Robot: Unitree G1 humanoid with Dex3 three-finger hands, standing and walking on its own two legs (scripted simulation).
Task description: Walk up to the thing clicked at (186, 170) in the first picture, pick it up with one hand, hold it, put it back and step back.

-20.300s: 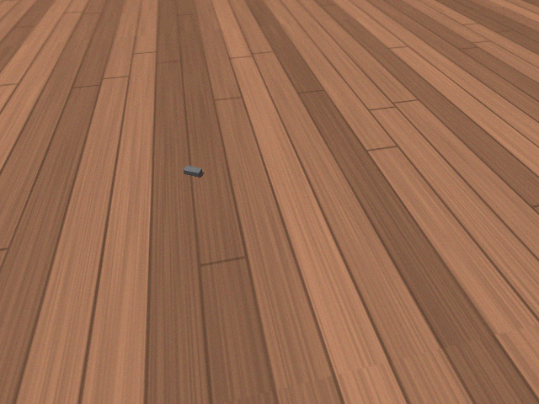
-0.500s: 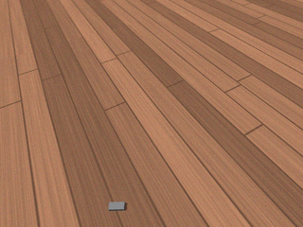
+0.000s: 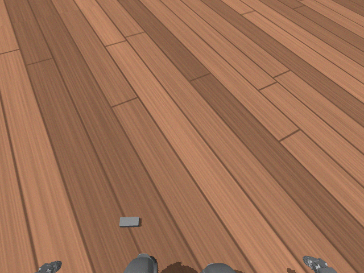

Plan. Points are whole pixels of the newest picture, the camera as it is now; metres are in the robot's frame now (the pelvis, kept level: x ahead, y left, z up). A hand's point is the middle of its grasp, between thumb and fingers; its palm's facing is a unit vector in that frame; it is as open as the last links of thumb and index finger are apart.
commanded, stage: walk up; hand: left
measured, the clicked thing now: (129, 222) +0.41 +0.24 -0.74
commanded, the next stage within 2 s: stand in 1.28 s
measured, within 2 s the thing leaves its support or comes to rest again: neither
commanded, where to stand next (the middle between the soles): +0.02 +0.00 m, yaw -1 degrees
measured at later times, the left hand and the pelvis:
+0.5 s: hand out of the picture +0.04 +0.29 -0.13, palm faces -0.05 -0.92 -0.39, open 7.4 cm; pelvis +0.00 +0.01 +0.02, yaw +0 degrees
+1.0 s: hand out of the picture +0.08 +0.28 -0.13, palm faces +0.05 -0.90 -0.44, open 7.4 cm; pelvis -0.02 -0.01 +0.00, yaw +4 degrees
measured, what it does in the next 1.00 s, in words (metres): steps on the spot: right foot, then left foot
